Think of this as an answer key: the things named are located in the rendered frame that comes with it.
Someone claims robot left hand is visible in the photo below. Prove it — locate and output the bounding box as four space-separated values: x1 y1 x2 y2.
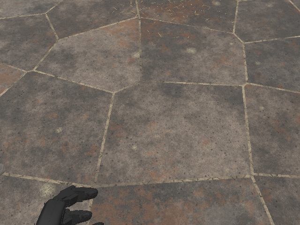
34 185 104 225

